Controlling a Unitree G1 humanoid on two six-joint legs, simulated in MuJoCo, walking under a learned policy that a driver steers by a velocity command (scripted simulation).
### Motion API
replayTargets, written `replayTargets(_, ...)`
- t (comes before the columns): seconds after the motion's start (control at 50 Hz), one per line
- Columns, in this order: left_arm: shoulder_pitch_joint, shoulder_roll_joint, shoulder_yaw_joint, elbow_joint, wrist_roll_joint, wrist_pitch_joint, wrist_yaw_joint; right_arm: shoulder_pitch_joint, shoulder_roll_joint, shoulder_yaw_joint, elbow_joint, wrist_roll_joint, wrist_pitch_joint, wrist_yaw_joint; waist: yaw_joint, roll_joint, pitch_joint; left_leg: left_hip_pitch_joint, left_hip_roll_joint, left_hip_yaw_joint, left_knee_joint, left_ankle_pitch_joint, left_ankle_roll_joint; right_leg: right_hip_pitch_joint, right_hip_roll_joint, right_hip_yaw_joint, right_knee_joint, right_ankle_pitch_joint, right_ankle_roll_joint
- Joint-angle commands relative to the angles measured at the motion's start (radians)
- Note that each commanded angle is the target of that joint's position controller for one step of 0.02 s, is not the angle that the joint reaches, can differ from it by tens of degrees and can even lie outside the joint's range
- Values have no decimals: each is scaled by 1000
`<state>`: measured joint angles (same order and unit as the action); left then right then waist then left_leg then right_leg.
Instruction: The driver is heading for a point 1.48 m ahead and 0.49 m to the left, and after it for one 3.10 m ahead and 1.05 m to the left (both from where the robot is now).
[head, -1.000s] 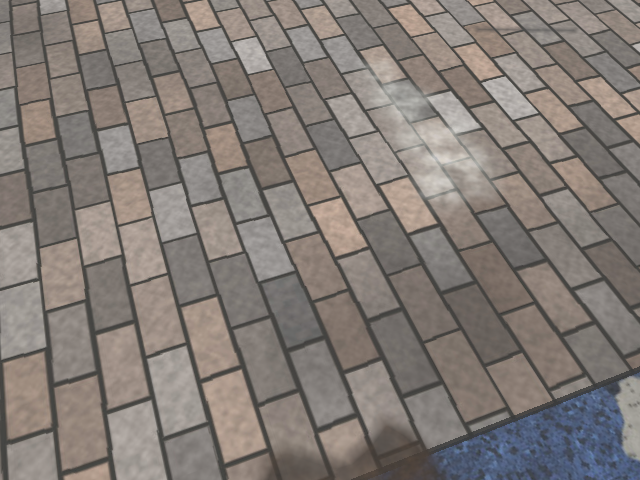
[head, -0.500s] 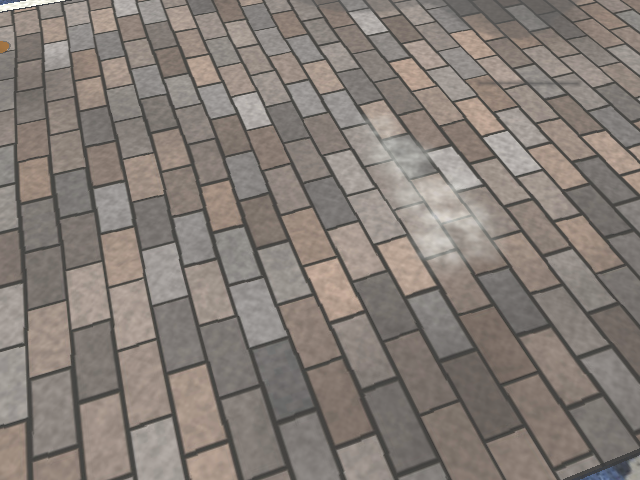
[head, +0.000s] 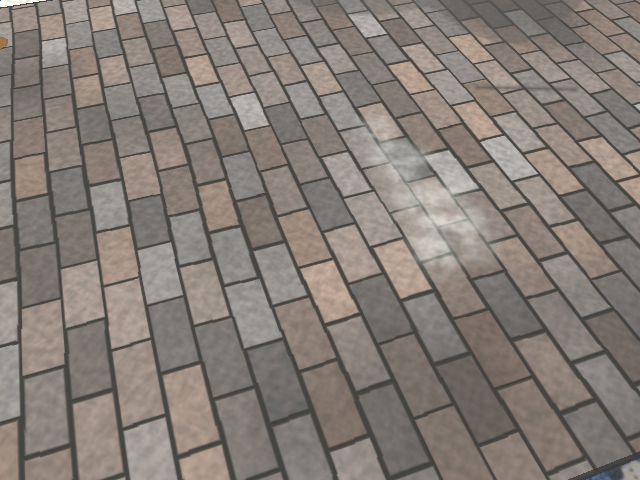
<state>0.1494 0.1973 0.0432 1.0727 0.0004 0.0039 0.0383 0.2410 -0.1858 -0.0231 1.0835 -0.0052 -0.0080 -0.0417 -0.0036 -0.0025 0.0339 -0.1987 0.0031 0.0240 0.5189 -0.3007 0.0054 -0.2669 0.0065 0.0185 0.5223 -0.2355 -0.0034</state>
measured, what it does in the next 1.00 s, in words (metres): walks ahead: right foot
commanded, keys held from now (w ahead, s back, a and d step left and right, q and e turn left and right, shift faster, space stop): shift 0.60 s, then w+shift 0.24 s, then w+q+shift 0.16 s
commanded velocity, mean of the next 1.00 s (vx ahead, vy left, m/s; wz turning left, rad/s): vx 0.21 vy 0.00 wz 0.05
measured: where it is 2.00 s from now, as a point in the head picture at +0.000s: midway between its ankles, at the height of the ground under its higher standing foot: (240, 344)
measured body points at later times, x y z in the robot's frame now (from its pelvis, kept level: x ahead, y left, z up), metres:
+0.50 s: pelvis +0.00 +0.00 +0.00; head +0.01 +0.00 +0.45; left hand +0.03 +0.24 -0.16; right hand -0.01 -0.23 -0.16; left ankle -0.01 +0.12 -0.74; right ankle +0.03 -0.12 -0.74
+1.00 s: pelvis +0.10 -0.06 +0.00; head +0.11 -0.07 +0.45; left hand +0.14 +0.20 -0.13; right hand +0.14 -0.31 -0.15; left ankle +0.02 +0.08 -0.66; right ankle +0.08 -0.16 -0.74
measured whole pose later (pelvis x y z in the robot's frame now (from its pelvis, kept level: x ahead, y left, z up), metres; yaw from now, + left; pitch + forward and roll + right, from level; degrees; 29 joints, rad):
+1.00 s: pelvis +0.10 -0.06 +0.00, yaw +4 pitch +3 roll +0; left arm 0.25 0.20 0.06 0.99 0.04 -0.10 0.00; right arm 0.32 -0.22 -0.08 1.00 -0.03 -0.06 0.02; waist 0.00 0.04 -0.04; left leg -0.44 0.03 -0.06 1.09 -0.31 0.12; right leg -0.26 -0.02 -0.13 0.53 -0.32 -0.02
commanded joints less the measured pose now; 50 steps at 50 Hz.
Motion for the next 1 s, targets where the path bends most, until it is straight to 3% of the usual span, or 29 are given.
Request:
replayTargets(0.02, 10, 94, 14, -21, 0, -7, 3, 48, -89, -15, -15, 0, -8, -3, 2, 2, -2, -68, 33, -32, -118, 60, 25, 45, -34, 30, -87, 101, -40)
replayTargets(0.6, 88, 66, -1, 28, -3, -10, 6, 129, -51, -10, 13, 4, -13, -3, 4, 5, 17, -65, 27, -29, -134, 71, 26, 40, -29, 23, -99, 96, -33)
replayTargets(0.62, 121, 63, -1, 45, -6, -8, 7, 169, -55, -14, 30, 8, -10, -5, 0, 15, -30, -45, 13, -18, -138, -143, 41, 47, 2, -8, -78, -128, -41)
replayTargets(0.64, 135, 88, 11, 44, -19, -10, 8, 178, -96, -29, 24, 21, -8, -7, -4, 37, 6, -70, 25, -52, -144, -405, 74, -20, 23, -25, -41, -400, -56)
replayTargets(0.66, 99, 104, 16, 20, -23, -20, 4, 211, -121, -38, 18, 30, -15, -7, -26, 50, 68, -87, 87, -142, -189, -591, 119, -136, 4, -4, -7, -524, -70)
replayTargets(0.68, 18, 80, 11, -26, -33, -43, -3, 261, -151, -48, 19, 38, -32, -5, -63, 106, 112, -25, 191, -291, -280, -655, 176, -263, -9, -14, 66, -450, -64)
replayTargets(0.7, -49, 31, -1, -63, -44, -69, -16, 245, -190, -64, 11, 43, -52, -3, -64, 209, 137, 22, 331, -467, -392, -605, 231, -331, -10, -76, 219, -191, -51)
replayTargets(0.72, -91, 60, 8, -80, -37, -85, -25, 237, -188, -69, 3, 30, -67, -2, -71, 190, 141, 38, 403, -556, -432, -516, 261, -402, -62, -25, 355, -162, -61)
replayTargets(0.74, -95, 70, 15, -93, -35, -97, -31, 202, -156, -61, -19, 17, -82, 1, -48, 144, 124, 68, 407, -552, -422, -447, 252, -465, -94, 8, 458, -168, -71)
replayTargets(0.76, -64, 63, 16, -94, -36, -106, -35, 154, -137, -56, -46, 20, -91, 7, -19, 123, 93, 85, 377, -496, -403, -392, 225, -479, -115, 21, 473, -154, -78)
replayTargets(0.8, -38, 62, 17, -93, -40, -120, -37, 112, -148, -59, -76, 44, -92, 11, 0, 134, 54, 32, 288, -321, -405, -292, 160, -325, -106, -24, 263, -127, -72)
replayTargets(0.82, -25, 52, 16, -86, -39, -124, -38, 99, -163, -62, -83, 46, -90, 12, 11, 151, 47, -45, 238, -246, -397, -258, 146, -194, -71, -74, 182, -122, -60)
replayTargets(0.84, 7, 36, 14, -106, 48, -88, -75, 120, -172, -69, -64, -40, -74, 27, 22, 170, 33, -96, 180, -181, -388, -314, 163, -69, 1, -155, 104, -176, -44)
replayTargets(0.86, 64, 27, 20, -95, 47, -73, -81, 102, -165, -75, -65, -45, -61, 31, 54, 150, 64, -194, 159, -156, -325, -329, 174, 67, 30, -201, 23, -92, -25)
replayTargets(0.88, 157, 33, 26, -72, 32, -68, -75, 84, -164, -78, -73, -34, -54, 33, 94, 95, 62, -295, 141, -148, -247, -337, 178, 219, 57, -228, -35, -28, -11)
replayTargets(0.9, 304, 67, 41, -32, 26, -76, -61, 54, -151, -74, -90, -33, -58, 35, 159, 8, 18, -424, 94, -124, -63, -264, 168, 431, 36, -179, -52, -54, -6)
replayTargets(0.92, 484, 168, 63, -6, 51, -95, -42, -37, -82, -58, -139, -31, -72, 40, 251, -237, -47, -571, -14, -22, 365, -182, 135, 557, -218, 151, -206, -336, -17)
replayTargets(0.94, 471, 233, 58, -24, 64, -100, -32, -77, 7, -38, -215, -17, -85, 44, 190, -331, -51, -755, -65, -85, 626, -172, 133, 498, -431, 585, -398, -667, -66)
replayTargets(0.96, 344, 215, 52, -52, 57, -93, -25, -82, -22, -39, -243, -17, -83, 60, 108, -236, -7, -800, 36, -142, 754, -55, 147, 384, -497, 673, -430, -762, -122)
replayTargets(0.98, 226, 164, 39, -91, 42, -101, -31, -100, -56, -45, -247, -18, -80, 76, 63, -107, 41, -800, 81, -144, 771, 57, 138, 309, -455, 539, -408, -645, -112)
replayTargets(1.0, 180, 140, 32, -103, 33, -109, -37, -61, -59, -49, -228, -22, -77, 88, 31, -66, 39, -735, 101, -141, 748, 107, 119, 254, -387, 362, -406, -493, -87)
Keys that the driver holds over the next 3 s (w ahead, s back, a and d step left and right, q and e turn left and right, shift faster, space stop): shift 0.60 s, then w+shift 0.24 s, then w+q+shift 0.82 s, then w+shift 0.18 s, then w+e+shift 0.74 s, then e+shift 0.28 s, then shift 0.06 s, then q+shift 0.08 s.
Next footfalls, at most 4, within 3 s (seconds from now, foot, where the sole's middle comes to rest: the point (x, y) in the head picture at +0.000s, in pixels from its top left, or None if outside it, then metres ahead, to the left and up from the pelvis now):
0.92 right None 0.12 -0.17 -0.77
1.38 left None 0.49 0.06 -0.77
1.82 right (258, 304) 0.95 0.18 -0.77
2.22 left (102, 271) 1.06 0.60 -0.77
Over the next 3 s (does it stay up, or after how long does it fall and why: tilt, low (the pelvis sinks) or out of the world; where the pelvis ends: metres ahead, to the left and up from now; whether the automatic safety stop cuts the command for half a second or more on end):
stays up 1.54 0.65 -0.01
